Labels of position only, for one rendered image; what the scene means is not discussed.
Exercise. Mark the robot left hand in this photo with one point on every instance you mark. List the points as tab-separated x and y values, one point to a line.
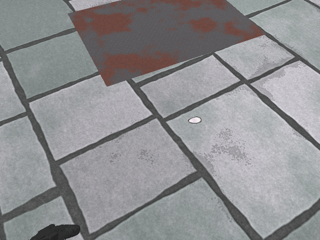
59	232

